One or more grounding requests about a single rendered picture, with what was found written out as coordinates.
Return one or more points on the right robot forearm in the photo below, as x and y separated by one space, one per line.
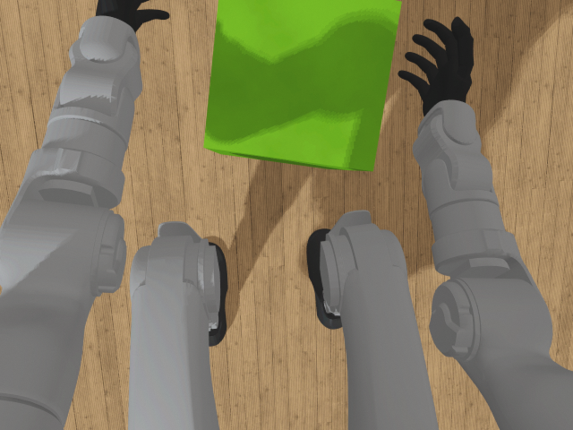
470 238

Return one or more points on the right robot hand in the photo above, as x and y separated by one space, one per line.
452 79

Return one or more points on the left robot hand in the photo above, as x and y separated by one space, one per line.
126 11

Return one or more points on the left robot upper arm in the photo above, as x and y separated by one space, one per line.
56 259

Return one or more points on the right robot thigh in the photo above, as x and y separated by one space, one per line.
388 383

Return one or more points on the carton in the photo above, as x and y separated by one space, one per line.
301 82

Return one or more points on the right robot upper arm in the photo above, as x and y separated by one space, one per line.
500 332

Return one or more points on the left robot shin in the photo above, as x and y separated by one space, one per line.
140 260

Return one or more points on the left robot forearm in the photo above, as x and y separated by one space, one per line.
88 131

